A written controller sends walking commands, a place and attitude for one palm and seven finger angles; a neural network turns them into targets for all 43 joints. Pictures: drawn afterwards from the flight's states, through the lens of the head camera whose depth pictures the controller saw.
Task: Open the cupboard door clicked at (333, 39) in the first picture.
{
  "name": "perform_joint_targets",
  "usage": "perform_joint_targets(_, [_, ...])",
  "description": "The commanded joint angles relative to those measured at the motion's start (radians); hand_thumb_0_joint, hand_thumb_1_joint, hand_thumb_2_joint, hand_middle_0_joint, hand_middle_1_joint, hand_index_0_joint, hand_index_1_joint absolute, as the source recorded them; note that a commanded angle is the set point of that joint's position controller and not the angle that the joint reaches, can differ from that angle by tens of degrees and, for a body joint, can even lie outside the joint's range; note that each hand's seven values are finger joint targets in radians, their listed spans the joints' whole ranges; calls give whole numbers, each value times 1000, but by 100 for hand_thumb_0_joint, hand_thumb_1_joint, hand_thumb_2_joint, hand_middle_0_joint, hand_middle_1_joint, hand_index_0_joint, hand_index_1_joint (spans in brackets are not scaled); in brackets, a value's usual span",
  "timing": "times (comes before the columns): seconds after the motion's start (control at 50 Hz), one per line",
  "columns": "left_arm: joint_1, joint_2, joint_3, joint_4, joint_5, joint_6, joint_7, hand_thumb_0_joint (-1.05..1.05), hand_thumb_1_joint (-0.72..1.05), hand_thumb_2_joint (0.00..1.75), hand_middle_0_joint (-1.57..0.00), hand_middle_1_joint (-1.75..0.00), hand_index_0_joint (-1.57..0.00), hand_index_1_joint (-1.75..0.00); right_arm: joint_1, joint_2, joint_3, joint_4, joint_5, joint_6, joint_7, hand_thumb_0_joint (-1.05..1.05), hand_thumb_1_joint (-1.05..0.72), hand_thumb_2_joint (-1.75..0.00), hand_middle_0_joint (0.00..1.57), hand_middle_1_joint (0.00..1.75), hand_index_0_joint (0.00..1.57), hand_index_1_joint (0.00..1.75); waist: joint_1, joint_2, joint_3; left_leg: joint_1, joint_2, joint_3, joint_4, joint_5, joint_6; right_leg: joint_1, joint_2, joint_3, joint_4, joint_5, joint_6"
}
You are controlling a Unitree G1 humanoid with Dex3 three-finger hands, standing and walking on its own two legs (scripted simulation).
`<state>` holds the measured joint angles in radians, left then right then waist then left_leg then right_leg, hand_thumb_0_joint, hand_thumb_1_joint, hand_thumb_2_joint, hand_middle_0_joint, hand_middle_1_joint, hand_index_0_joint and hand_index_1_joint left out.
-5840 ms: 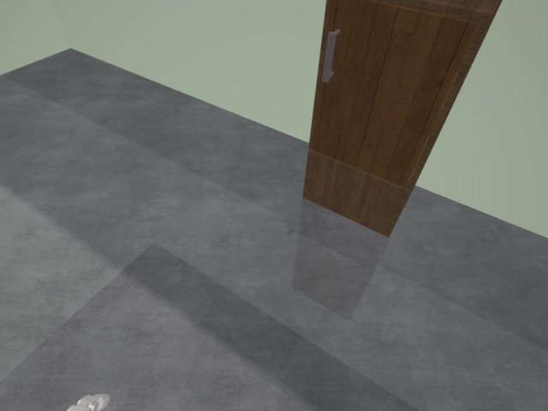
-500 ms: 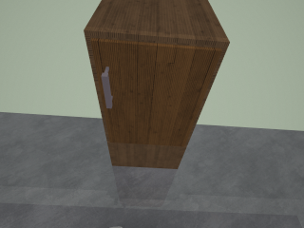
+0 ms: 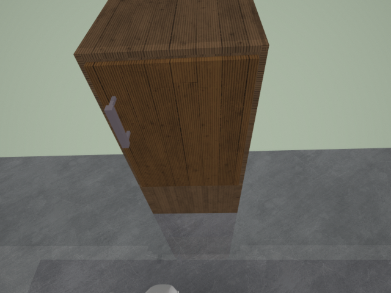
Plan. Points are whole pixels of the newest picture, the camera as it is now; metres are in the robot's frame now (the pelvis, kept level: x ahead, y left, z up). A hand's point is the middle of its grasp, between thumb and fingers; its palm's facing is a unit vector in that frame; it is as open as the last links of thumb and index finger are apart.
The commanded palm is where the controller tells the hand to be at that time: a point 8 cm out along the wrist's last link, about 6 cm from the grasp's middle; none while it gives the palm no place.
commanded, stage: come to a stop and stand still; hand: left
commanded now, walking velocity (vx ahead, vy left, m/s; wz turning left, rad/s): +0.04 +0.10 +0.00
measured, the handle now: (119, 123) +0.54 +0.26 +0.00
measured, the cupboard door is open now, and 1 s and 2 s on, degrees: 0 0 0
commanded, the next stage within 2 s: look again from close up in 0.72 s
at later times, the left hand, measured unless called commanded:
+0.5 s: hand out of the picture -0.06 +0.23 -0.18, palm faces +0.05 -0.98 -0.20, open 7.4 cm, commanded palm none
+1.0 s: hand out of the picture -0.06 +0.23 -0.17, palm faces -0.01 -0.98 -0.21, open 7.3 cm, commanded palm none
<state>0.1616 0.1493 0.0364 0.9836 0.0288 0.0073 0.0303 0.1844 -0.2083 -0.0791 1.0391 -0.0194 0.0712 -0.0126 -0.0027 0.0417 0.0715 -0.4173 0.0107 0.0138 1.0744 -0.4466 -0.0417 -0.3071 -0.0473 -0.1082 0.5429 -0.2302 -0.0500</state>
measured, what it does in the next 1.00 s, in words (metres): steps on the spot: left foot, then right foot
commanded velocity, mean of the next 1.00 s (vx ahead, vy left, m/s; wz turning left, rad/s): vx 0.01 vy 0.01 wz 0.00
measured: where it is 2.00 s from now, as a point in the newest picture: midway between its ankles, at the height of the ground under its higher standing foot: outside the picture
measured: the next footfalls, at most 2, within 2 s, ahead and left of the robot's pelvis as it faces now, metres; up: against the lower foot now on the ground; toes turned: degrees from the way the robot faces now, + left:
left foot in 0.26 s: -0.01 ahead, +0.17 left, +0.00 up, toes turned +2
right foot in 0.46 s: +0.00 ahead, -0.08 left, +0.00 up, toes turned -3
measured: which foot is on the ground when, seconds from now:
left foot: up 0.00-0.24, down 0.26-1.00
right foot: down 0.00-0.28, up 0.30-0.44, down 0.46-1.00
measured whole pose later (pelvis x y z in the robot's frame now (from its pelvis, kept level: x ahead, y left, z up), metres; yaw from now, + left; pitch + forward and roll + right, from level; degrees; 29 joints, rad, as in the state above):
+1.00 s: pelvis -0.06 +0.05 +0.00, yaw +0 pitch -1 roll +0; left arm 0.29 0.15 -0.01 1.10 0.02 -0.01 0.03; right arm 0.34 -0.14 0.00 1.06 -0.02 -0.01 -0.01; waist -0.02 0.02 0.02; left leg -0.23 0.01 0.06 0.54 -0.30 0.01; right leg -0.27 -0.04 -0.03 0.54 -0.25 0.01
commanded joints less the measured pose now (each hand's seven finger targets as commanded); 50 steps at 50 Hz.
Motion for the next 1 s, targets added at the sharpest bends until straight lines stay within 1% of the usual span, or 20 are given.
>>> perform_joint_targets(0.0, [105,211,52,-27,-1,-12,16,0,90,90,-20,-30,-20,-30,14,-53,5,-69,0,-20,5,0,-90,-90,20,30,20,30,56,-177,-123,-58,24,-27,-86,-1,-18,223,-289,276,-212,376,-126])
perform_joint_targets(0.12, [93,234,57,-14,6,-4,6,0,90,90,-20,-30,-20,-30,34,-37,18,-71,9,-36,9,0,-90,-90,20,30,20,30,59,-219,-124,81,13,26,-362,-2,4,165,-257,281,-269,121,-114])
perform_joint_targets(0.18, [39,223,53,-6,-3,6,6,0,90,90,-20,-30,-20,-30,151,-22,26,-28,9,-48,5,0,-90,-90,20,30,20,30,-1,-208,-124,269,2,64,-606,151,20,42,-203,226,-253,-51,-52])
perform_joint_targets(0.2, [30,197,45,-4,-9,11,3,0,90,90,-20,-30,-20,-30,176,-30,28,-13,9,-54,2,0,-90,-90,20,30,20,30,-11,-165,-103,340,17,48,-685,181,29,-42,-161,200,-228,-145,-12])
perform_joint_targets(0.24, [46,113,28,-18,-15,22,-7,0,90,90,-20,-30,-20,-30,152,-123,15,-41,-4,-59,-2,0,-90,-90,20,30,20,30,-2,126,-22,185,242,-225,-880,-62,114,-101,-26,65,-43,-184,64])
perform_joint_targets(0.26, [39,95,24,-20,-14,22,-10,0,90,90,-20,-30,-20,-30,88,-152,16,-62,-7,-59,-8,0,-90,-90,20,30,20,30,12,185,13,34,292,-292,-958,-151,155,-48,-3,32,44,-139,74])
perform_joint_targets(0.28, [33,97,21,3,-4,28,-9,0,90,90,-20,-30,-20,-30,25,-127,22,-63,-6,-66,-12,0,-90,-90,20,30,20,30,22,217,52,-26,274,-265,-987,-135,160,-1,-8,56,121,-132,72])
perform_joint_targets(0.32, [91,84,16,42,-3,27,-14,0,90,90,-20,-30,-20,-30,-16,-98,35,-57,-2,-70,-21,0,-90,-90,20,30,20,30,48,184,54,15,216,-161,-937,29,152,0,-5,80,194,-116,66])
perform_joint_targets(0.38, [127,72,-2,73,-8,7,-12,0,90,90,-20,-30,-20,-30,35,-82,39,-21,3,-80,-26,0,-90,-90,20,30,20,30,40,91,4,188,186,-96,-814,340,150,9,-10,79,30,-87,73])
perform_joint_targets(0.42, [171,94,-9,105,-12,-12,-5,0,90,90,-20,-30,-20,-30,82,-67,40,5,13,-89,-27,0,-90,-90,20,30,20,30,33,9,-57,235,134,-57,-698,477,107,115,-37,129,-164,145,66])
perform_joint_targets(0.46, [167,124,-13,121,-16,-21,2,0,90,90,-20,-30,-20,-30,116,-41,44,20,22,-95,-22,0,-90,-90,20,30,20,30,5,-7,-95,260,100,-34,-695,434,68,157,-102,166,-161,286,41])
perform_joint_targets(0.5, [147,116,-16,133,-18,-25,2,0,90,90,-20,-30,-20,-30,116,-46,46,38,18,-85,-22,0,-90,-90,20,30,20,30,-2,-154,-82,280,98,-17,-691,367,51,120,-88,172,-166,245,34])
perform_joint_targets(0.58, [140,94,-21,140,-19,-16,4,0,90,90,-20,-30,-20,-30,119,-33,55,67,15,-86,-20,0,-90,-90,20,30,20,30,2,-64,-9,246,102,-29,-754,268,57,76,-64,168,-207,59,44])
perform_joint_targets(0.66, [155,84,-20,148,-18,-13,6,0,90,90,-20,-30,-20,-30,134,-23,57,77,13,-88,-21,0,-90,-90,20,30,20,30,7,-43,-2,220,98,-34,-775,207,59,87,-58,167,-216,27,44])
perform_joint_targets(0.78, [164,74,-22,152,-18,-15,8,0,90,90,-20,-30,-20,-30,161,-7,58,90,12,-89,-22,0,-90,-90,20,30,20,30,9,-26,21,192,100,-38,-786,190,58,88,-54,162,-210,39,42])
perform_joint_targets(0.8, [239,107,-33,171,-7,-39,46,0,90,90,-20,-30,-20,-30,62,-55,63,16,16,-105,-8,0,-90,-90,20,30,20,30,44,-10,33,140,111,15,-587,301,32,86,-97,171,-159,256,30])
perform_joint_targets(0.82, [198,144,-24,124,-12,-48,36,0,90,90,-20,-30,-20,-30,130,-2,65,-5,8,-96,-4,0,-90,-90,20,30,20,30,-7,24,-49,168,51,-8,-620,145,34,81,-115,225,-164,41,3])
perform_joint_targets(0.86, [149,141,-22,87,-9,-42,16,0,90,90,-20,-30,-20,-30,167,-11,69,-25,-4,-90,4,0,-90,-90,20,30,20,30,-16,-12,-17,154,59,-17,-632,100,54,-1,-74,185,-158,-215,1])
perform_joint_targets(0.94, [158,101,-27,72,-10,-31,3,0,90,90,-20,-30,-20,-30,187,-30,72,-47,-3,-102,-6,0,-90,-90,20,30,20,30,0,36,19,69,97,-86,-727,89,81,47,-29,133,-85,-94,8])
perform_joint_targets(0.98, [165,95,-28,74,-13,-30,1,0,90,90,-20,-30,-20,-30,182,-41,72,-49,-2,-103,-8,0,-90,-90,20,30,20,30,8,-6,27,56,100,-89,-747,72,83,69,-28,129,-82,-56,14])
